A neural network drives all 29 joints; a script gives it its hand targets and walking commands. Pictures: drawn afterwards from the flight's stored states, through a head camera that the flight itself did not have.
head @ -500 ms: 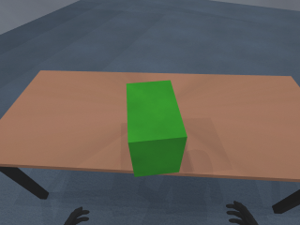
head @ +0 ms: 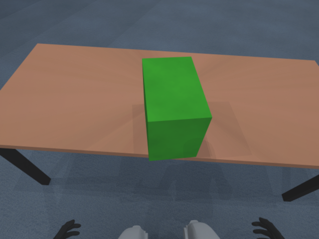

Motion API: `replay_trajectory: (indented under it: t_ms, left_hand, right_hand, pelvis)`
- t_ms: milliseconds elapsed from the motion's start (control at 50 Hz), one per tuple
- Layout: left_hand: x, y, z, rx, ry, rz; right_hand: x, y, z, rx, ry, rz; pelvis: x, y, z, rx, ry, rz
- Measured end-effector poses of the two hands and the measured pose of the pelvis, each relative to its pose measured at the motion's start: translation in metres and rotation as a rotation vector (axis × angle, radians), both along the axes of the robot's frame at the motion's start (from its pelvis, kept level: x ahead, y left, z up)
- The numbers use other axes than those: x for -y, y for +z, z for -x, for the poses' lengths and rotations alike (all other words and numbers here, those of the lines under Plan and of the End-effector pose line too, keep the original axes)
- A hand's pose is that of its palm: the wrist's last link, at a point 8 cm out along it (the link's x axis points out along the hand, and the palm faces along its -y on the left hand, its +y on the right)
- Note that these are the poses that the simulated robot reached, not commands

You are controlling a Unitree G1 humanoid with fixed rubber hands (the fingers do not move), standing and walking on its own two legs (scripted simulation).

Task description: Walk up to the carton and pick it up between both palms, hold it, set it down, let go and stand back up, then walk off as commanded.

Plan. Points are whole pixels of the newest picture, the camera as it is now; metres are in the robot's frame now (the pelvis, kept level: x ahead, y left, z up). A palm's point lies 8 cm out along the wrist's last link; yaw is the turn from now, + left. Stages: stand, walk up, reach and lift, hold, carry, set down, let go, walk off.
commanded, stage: walk up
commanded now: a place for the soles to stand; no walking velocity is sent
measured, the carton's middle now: (169, 109) +0.54 -0.02 -0.05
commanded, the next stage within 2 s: none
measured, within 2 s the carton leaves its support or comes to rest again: neither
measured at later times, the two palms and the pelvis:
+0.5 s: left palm out of the picture -0.09 +0.27 -0.10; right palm out of the picture -0.07 -0.29 -0.11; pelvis -0.18 -0.02 -0.01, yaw -1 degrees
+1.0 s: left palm out of the picture -0.21 +0.32 -0.10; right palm out of the picture -0.23 -0.27 -0.07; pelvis -0.30 +0.03 +0.01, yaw +1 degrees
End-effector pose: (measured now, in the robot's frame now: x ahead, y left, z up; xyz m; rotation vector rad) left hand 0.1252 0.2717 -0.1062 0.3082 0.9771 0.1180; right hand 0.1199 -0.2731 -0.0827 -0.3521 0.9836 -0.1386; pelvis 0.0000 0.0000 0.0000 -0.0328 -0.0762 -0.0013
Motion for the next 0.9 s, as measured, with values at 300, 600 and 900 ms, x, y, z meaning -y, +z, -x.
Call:
replay_trajectory:
  t_ms: [300,600,900]
  left_hand:
    - [0.000,-0.018,0.106,-0.112,-0.010,-0.030]
    - [0.000,0.026,0.248,-0.079,0.043,-0.106]
    - [-0.041,0.008,0.335,-0.074,0.057,-0.043]
  right_hand:
    - [0.006,-0.024,0.116,-0.089,-0.035,0.008]
    - [0.020,-0.020,0.215,-0.056,0.002,-0.041]
    - [-0.004,-0.003,0.335,-0.081,-0.023,0.044]
  pelvis:
    - [0.003,-0.011,0.098,-0.053,-0.019,-0.023]
    - [0.017,0.006,0.212,0.018,0.014,-0.063]
    - [-0.028,0.005,0.292,0.062,0.017,-0.030]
